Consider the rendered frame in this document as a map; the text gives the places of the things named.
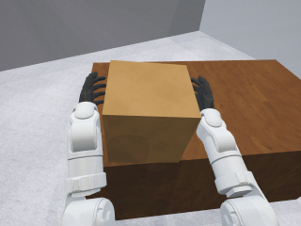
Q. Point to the robot right hand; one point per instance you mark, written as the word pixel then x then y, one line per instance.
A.
pixel 205 96

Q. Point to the pedestal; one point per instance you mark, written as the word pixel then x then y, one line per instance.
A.
pixel 259 100

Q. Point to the robot left upper arm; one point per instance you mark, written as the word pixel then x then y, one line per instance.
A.
pixel 89 212

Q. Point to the carton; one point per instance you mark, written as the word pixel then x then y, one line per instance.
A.
pixel 150 112

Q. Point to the right robot forearm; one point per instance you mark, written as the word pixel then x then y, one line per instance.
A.
pixel 231 175

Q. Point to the left robot forearm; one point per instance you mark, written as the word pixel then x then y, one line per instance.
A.
pixel 84 155

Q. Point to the robot right upper arm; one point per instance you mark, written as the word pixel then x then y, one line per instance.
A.
pixel 247 211

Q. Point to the robot left hand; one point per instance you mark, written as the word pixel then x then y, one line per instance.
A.
pixel 87 94

